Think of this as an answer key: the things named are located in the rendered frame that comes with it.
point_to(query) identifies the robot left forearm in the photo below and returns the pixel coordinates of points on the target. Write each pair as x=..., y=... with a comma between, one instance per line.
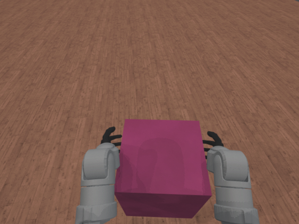
x=97, y=205

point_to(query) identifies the robot right forearm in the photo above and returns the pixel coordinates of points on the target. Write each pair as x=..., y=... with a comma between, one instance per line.
x=234, y=203

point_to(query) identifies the left robot hand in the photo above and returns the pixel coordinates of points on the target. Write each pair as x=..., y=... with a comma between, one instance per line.
x=108, y=138

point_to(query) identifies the right robot hand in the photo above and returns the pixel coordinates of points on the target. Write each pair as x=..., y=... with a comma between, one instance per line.
x=216, y=142

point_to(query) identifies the carton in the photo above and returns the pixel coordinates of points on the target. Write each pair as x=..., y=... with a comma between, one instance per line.
x=162, y=170

